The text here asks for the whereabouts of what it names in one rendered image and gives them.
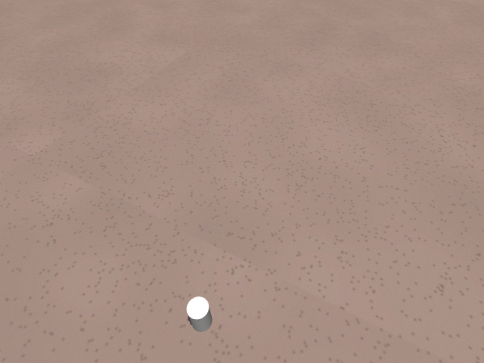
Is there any can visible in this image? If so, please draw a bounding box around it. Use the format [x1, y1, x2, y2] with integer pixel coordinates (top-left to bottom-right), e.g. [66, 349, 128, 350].
[187, 296, 212, 332]

